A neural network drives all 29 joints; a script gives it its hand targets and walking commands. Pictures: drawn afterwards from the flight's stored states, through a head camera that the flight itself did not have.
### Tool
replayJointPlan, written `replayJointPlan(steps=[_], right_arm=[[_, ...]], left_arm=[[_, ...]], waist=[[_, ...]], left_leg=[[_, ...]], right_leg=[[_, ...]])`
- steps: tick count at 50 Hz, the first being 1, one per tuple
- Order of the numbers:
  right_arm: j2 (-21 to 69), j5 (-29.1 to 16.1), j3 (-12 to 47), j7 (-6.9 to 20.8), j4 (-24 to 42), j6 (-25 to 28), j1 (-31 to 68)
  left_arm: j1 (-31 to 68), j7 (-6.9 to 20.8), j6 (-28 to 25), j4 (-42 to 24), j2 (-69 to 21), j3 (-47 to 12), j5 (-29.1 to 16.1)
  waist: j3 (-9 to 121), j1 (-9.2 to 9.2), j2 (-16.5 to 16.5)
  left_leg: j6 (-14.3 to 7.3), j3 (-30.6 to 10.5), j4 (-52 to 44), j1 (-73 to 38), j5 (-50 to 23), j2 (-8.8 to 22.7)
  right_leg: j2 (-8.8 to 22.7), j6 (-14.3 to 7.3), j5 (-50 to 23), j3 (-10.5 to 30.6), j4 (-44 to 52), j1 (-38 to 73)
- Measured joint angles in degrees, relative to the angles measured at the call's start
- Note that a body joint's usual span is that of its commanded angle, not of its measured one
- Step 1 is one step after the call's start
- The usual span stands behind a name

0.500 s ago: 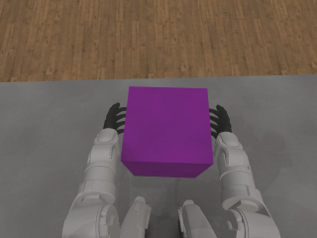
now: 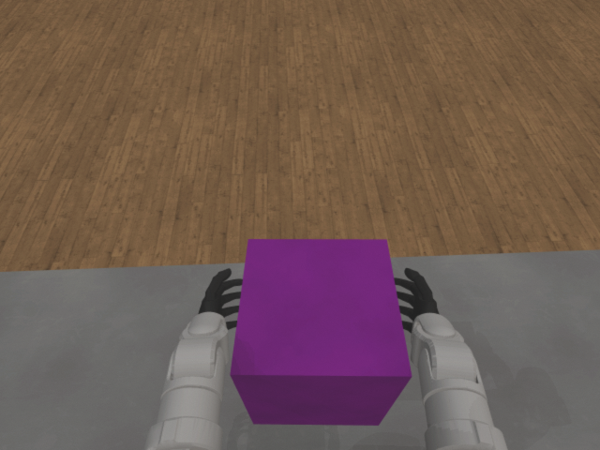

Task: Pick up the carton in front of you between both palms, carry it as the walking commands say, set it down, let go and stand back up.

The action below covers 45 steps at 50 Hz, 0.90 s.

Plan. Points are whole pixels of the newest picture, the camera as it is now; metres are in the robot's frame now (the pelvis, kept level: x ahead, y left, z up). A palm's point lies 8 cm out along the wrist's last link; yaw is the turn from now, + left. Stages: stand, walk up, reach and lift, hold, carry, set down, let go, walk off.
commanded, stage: reach and lift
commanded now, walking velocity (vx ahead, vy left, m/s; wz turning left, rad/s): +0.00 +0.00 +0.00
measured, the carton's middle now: (316, 336) +0.30 +0.00 -0.06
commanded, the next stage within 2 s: hold in 1.02 s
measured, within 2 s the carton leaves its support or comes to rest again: neither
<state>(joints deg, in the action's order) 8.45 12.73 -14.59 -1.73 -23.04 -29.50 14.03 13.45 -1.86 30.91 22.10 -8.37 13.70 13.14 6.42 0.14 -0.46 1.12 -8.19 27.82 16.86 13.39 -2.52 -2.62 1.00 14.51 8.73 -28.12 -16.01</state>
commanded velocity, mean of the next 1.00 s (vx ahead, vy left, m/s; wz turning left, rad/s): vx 0.00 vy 0.00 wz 0.00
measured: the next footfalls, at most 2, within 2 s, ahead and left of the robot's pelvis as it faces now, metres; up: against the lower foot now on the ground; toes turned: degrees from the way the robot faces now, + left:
right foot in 1.98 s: +0.29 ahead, -0.13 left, +0.00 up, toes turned -11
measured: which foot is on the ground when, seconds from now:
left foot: down 0.00-1.00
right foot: down 0.00-1.00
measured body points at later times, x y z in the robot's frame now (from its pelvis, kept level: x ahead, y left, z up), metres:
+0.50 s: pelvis -0.01 +0.00 +0.00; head -0.04 +0.00 +0.45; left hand +0.30 +0.15 +0.02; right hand +0.30 -0.15 +0.02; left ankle +0.01 +0.13 -0.74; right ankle +0.00 -0.13 -0.74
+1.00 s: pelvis +0.00 +0.00 +0.01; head -0.03 +0.00 +0.46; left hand +0.30 +0.15 +0.03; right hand +0.30 -0.15 +0.04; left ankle +0.01 +0.13 -0.74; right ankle +0.00 -0.13 -0.74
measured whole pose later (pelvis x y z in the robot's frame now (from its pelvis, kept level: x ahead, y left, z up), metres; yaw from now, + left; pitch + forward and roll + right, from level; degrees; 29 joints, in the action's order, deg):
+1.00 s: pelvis +0.00 +0.00 +0.01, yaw +0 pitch -5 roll +0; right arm 8.6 15.8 -13.0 0.1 -16.8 -39.1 14.6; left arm 13.9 -0.2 40.4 15.8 -8.5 12.3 15.7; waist 0.7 0.2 -0.3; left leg 0.9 -7.7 20.8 5.0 11.0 -1.9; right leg -2.0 0.7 12.1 8.3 -21.2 -4.2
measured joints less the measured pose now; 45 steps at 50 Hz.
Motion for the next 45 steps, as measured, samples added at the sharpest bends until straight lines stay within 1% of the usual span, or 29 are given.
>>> replayJointPlan(steps=[5, 11, 23, 45], right_arm=[[0.3, 2.4, -0.9, 1.0, -0.3, -3.5, 1.4], [0.9, 4.3, -2.7, 1.7, -1.0, -4.8, 3.6], [1.3, 4.5, -3.3, 2.1, 0.8, -5.1, 4.8], [0.2, 3.2, 1.3, 1.8, 5.6, -8.9, 0.8]], left_arm=[[1.4, 0.9, 3.5, 0.4, -0.3, 0.8, 2.0], [3.5, 1.8, 4.8, 1.0, -0.8, 2.7, 3.8], [4.7, 2.2, 5.2, -0.9, -1.2, 3.3, 4.1], [0.6, 1.6, 8.8, -5.7, -0.1, -1.2, 2.6]], waist=[[-1.8, -0.06, 0.1], [-4.3, 0.06, 0.1], [-6.1, 0.03, 0.0], [-5.6, 0.06, 0.1]], left_leg=[[-0.1, 0.1, -2.0, -4.8, -0.8, 0.2], [0.0, 0.2, -1.4, -5.7, -1.0, 0.2], [0.0, 0.3, -2.3, -6.4, -1.6, 0.2], [-0.2, 0.5, -6.8, -11.3, -2.3, 0.6]], right_leg=[[0.2, -0.1, -0.8, 0.0, 2.0, 4.8], [0.1, 0.0, -1.0, -0.1, 1.3, 5.6], [0.3, 0.0, -1.6, -0.2, 2.1, 6.3], [0.6, -0.2, -2.3, -0.4, 6.7, 11.2]])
